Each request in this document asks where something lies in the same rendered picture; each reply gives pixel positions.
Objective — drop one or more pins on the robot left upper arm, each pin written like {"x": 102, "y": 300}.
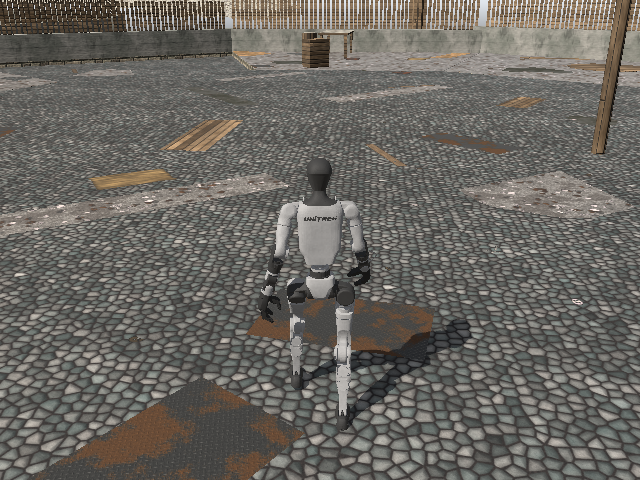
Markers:
{"x": 284, "y": 225}

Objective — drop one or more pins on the robot right upper arm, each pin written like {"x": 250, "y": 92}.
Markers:
{"x": 351, "y": 212}

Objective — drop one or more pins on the humanoid robot head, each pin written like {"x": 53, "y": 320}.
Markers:
{"x": 318, "y": 172}

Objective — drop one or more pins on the robot right hand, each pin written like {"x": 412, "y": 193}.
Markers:
{"x": 357, "y": 271}

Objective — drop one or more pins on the robot right thigh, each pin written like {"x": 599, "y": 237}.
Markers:
{"x": 344, "y": 310}

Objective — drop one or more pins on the robot left forearm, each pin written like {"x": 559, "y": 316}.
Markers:
{"x": 272, "y": 274}

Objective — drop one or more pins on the robot right forearm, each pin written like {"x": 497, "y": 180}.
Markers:
{"x": 363, "y": 259}

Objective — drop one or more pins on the robot left hand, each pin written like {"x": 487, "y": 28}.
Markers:
{"x": 263, "y": 303}

